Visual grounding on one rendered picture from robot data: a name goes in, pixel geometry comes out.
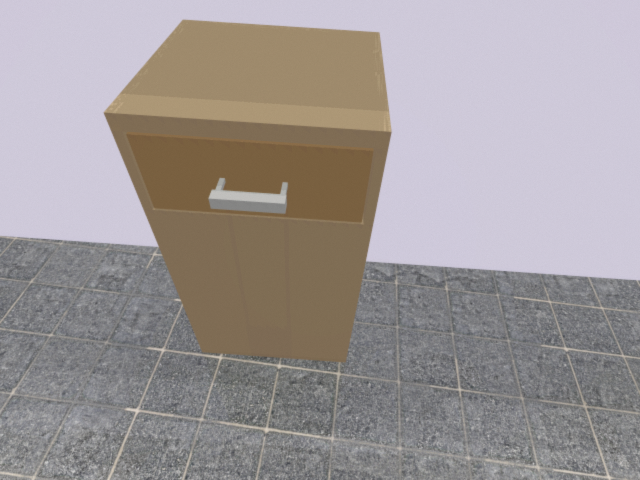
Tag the handle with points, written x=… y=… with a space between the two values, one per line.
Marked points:
x=248 y=201

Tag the drawer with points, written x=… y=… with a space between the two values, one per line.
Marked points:
x=324 y=182

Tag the cabinet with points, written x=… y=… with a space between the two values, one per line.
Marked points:
x=262 y=285

